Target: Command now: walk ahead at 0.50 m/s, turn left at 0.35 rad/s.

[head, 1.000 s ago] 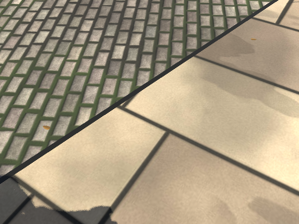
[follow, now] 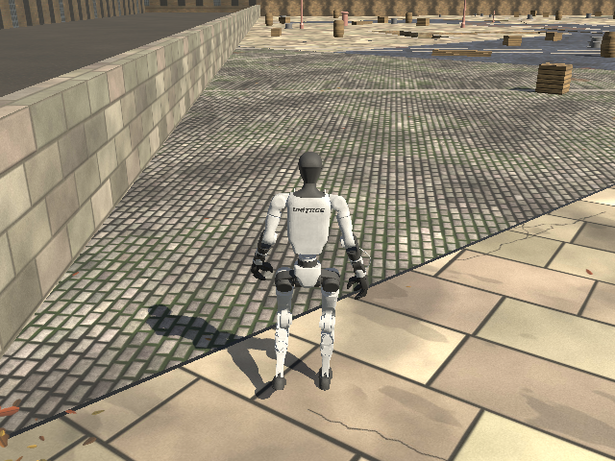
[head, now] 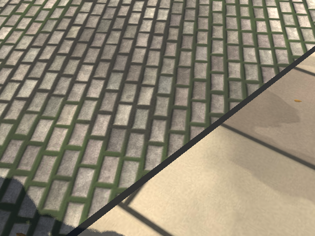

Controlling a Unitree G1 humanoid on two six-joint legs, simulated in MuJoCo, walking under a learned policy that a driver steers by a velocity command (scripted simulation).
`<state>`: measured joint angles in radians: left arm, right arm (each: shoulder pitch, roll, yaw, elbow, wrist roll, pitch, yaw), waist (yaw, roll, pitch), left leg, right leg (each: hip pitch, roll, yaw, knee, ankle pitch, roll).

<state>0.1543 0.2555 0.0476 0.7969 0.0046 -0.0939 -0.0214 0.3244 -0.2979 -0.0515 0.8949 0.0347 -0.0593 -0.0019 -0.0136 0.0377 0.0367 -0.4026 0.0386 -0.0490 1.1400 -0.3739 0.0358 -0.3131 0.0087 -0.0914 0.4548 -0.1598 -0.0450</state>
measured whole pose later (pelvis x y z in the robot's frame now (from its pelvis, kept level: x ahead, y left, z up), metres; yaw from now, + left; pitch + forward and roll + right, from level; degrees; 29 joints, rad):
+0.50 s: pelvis +0.26 +0.08 -0.01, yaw +17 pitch +1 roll -1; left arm 0.22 0.29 0.06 0.86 -0.03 -0.10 0.00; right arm 0.17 -0.29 -0.08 0.73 0.02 -0.05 0.04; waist 0.00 -0.01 0.08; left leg -0.42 -0.07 0.03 0.59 -0.19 0.10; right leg -0.30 -0.04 -0.01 1.19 -0.45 0.00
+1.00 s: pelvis +0.52 +0.12 -0.01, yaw +23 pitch +1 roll +0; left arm 0.10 0.26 0.04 0.78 0.00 -0.07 -0.04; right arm 0.25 -0.29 -0.05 0.76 0.00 -0.01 -0.02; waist -0.01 0.02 0.06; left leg -0.37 -0.05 -0.08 1.15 -0.53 -0.03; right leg -0.43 0.07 0.02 0.49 -0.08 -0.05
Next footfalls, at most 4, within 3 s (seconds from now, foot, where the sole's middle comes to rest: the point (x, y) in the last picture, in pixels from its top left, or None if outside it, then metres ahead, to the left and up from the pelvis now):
0.40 left None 0.36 0.17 -0.77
0.86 right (148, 187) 0.69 0.09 -0.77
1.30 left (100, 206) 0.61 0.30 -0.77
1.72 right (160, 205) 0.61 0.04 -0.77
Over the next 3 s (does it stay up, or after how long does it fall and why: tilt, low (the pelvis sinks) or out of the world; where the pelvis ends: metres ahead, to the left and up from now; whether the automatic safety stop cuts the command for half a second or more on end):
stays up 0.58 0.21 0.01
